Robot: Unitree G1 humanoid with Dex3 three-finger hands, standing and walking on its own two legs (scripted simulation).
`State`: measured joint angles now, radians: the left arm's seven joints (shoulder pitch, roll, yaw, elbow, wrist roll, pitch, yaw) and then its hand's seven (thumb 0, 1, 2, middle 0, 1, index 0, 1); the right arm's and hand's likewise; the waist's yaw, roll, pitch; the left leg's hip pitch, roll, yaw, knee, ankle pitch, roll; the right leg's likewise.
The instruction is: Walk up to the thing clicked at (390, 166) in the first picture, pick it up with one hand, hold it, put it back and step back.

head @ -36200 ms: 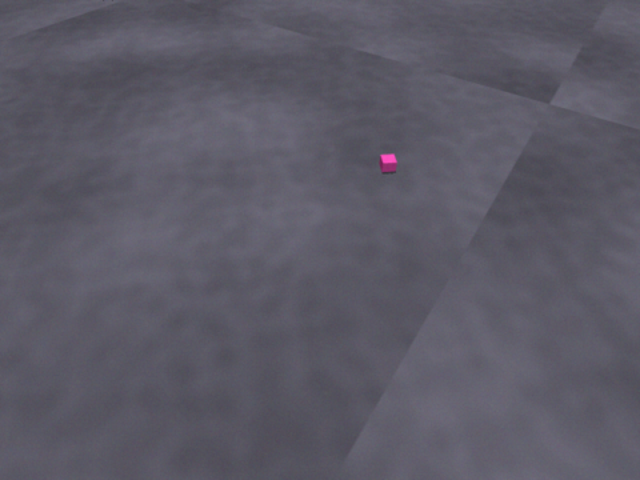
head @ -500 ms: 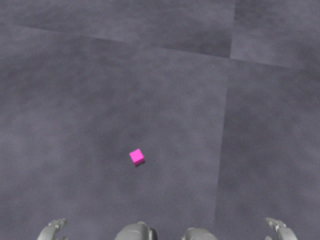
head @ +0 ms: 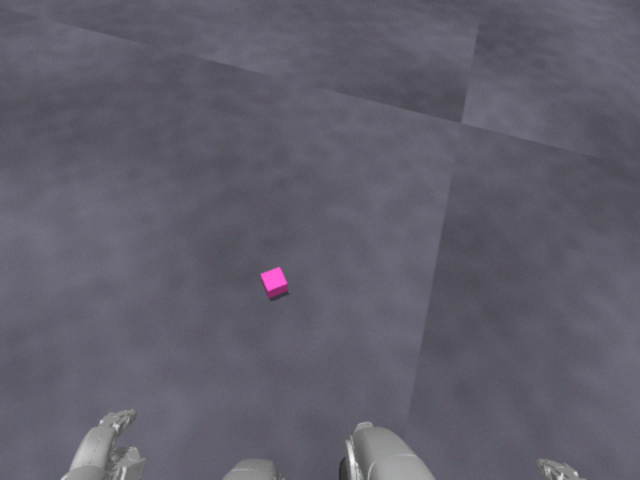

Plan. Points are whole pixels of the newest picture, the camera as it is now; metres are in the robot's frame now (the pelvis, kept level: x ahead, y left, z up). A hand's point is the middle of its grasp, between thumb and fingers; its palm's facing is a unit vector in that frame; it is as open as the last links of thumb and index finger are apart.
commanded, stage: step back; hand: left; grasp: from above
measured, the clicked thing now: (274, 282) +0.71 +0.15 -0.73
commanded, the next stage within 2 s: none
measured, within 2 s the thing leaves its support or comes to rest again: neither
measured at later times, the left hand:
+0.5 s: hand out of the picture -0.05 +0.22 -0.12, palm faces -0.07 -0.90 -0.43, open 7.3 cm
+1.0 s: hand out of the picture -0.26 +0.20 -0.16, palm faces -0.05 -0.92 -0.40, open 7.3 cm
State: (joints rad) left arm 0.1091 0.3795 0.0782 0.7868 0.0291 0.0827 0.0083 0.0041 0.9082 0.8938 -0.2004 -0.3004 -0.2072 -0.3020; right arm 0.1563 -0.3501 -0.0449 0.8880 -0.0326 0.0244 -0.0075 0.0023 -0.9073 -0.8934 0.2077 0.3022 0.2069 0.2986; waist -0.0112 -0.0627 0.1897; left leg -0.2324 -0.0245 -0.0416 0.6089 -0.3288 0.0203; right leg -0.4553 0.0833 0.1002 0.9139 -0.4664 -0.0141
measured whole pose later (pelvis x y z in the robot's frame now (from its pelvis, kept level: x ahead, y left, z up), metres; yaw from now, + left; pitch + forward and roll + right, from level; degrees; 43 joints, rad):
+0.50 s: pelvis -0.16 -0.05 +0.00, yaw -4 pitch -1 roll +3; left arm 0.20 0.34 0.07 0.82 0.04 0.05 0.00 0.01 0.91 0.89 -0.20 -0.30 -0.21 -0.30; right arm 0.16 -0.41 -0.06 0.85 0.00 0.05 -0.03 0.00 -0.91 -0.89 0.21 0.30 0.21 0.30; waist 0.02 0.02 0.12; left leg -0.46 -0.11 -0.13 1.14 -0.47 0.00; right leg -0.31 -0.01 0.06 0.61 -0.28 -0.02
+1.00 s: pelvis -0.35 -0.07 -0.01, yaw -4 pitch -2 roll -1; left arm 0.19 0.39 0.07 0.86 0.02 0.03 0.01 0.00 0.91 0.89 -0.20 -0.30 -0.21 -0.30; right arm 0.08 -0.40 -0.04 0.80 -0.03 0.05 0.00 0.00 -0.90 -0.89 0.21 0.30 0.21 0.30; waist 0.03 0.00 0.16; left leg -0.42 0.07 -0.01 0.66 -0.20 -0.02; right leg -0.21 0.02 0.05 0.64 -0.41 0.01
